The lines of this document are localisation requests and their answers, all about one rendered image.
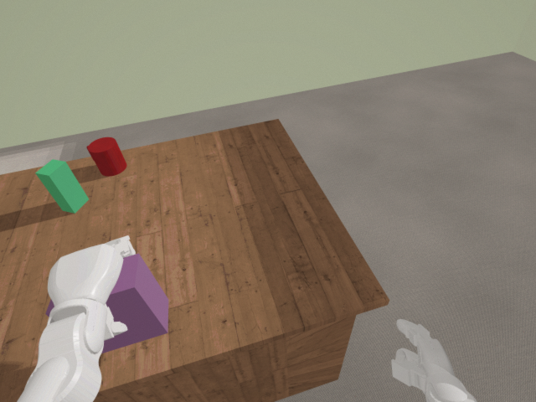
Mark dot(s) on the table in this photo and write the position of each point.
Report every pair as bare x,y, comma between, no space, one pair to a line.
262,278

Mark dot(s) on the sponge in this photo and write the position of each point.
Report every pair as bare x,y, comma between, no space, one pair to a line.
138,301

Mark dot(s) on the robot left hand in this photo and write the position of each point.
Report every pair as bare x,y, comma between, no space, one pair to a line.
91,273

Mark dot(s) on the robot right hand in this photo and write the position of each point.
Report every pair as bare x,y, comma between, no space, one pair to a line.
413,369

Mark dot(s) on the robot left forearm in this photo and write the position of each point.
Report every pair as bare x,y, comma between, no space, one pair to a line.
69,350

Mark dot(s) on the robot right forearm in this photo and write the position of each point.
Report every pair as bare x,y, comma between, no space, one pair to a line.
442,387

